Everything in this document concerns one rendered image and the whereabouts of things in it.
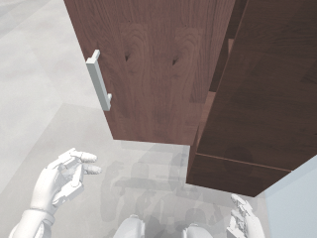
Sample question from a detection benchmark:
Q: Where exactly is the robot right thigh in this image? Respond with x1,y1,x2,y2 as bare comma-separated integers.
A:
181,226,213,238

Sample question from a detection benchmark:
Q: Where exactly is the left robot hand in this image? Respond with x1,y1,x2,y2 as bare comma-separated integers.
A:
30,148,103,215

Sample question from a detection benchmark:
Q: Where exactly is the handle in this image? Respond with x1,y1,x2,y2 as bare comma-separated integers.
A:
85,50,112,111

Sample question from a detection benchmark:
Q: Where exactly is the right robot hand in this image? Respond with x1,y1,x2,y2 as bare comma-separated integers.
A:
226,193,265,238

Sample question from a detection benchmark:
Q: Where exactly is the robot left forearm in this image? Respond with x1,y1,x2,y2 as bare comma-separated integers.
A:
8,208,55,238

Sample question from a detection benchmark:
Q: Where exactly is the robot thigh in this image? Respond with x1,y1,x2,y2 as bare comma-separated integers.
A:
113,217,146,238
181,226,213,238

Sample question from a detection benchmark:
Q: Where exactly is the robot left thigh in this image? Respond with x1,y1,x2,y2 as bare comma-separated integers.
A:
113,217,146,238

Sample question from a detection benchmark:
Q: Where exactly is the cupboard door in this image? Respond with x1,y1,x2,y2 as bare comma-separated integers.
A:
63,0,236,146

